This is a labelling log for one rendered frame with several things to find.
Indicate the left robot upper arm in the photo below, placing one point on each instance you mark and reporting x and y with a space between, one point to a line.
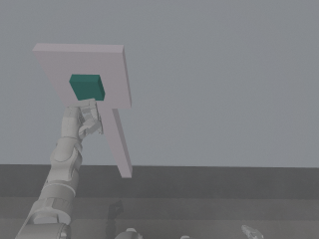
46 231

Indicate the robot left hand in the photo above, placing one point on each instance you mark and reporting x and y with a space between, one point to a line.
75 125

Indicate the robot left forearm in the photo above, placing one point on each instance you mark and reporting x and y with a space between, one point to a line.
57 195

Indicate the panel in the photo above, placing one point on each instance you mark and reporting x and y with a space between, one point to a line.
61 61

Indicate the button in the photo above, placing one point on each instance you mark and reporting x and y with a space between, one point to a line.
87 87

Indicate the left robot shin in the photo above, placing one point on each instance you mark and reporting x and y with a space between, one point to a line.
131 229

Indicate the robot right hand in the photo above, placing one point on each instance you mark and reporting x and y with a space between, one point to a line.
251 233

